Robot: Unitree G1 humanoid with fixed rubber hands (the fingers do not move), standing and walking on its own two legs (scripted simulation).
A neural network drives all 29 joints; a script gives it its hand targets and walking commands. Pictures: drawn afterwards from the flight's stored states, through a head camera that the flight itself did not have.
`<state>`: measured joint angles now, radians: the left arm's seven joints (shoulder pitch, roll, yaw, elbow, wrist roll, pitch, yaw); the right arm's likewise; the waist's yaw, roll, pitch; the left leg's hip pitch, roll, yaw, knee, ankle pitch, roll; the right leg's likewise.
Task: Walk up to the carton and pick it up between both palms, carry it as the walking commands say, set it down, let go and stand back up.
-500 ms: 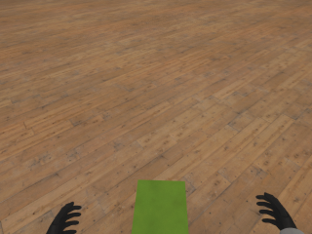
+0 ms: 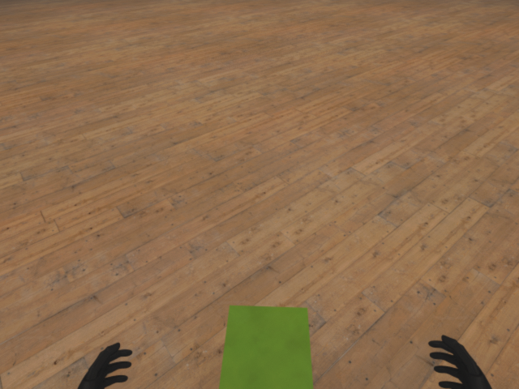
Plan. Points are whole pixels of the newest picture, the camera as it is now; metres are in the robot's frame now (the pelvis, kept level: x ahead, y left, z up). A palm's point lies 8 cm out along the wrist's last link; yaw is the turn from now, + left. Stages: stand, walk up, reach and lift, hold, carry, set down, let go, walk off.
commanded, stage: stand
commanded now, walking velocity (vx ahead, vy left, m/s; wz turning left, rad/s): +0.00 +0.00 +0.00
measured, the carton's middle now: (267, 362) +0.43 +0.02 -0.65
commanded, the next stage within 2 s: none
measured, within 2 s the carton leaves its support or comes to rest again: neither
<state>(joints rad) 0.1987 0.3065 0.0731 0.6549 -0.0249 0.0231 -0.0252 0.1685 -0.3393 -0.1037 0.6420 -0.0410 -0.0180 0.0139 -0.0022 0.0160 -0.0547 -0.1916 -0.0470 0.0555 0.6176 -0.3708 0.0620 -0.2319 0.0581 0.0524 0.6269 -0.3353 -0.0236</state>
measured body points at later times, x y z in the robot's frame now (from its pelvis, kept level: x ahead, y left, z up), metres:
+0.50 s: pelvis -0.01 +0.00 +0.00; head -0.07 -0.01 +0.45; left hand +0.14 +0.28 -0.07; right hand +0.15 -0.30 -0.06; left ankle -0.02 +0.07 -0.73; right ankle +0.00 -0.11 -0.73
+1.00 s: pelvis -0.02 -0.01 +0.00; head -0.07 -0.01 +0.45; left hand +0.11 +0.28 -0.09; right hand +0.13 -0.31 -0.08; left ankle -0.02 +0.07 -0.73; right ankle +0.00 -0.11 -0.73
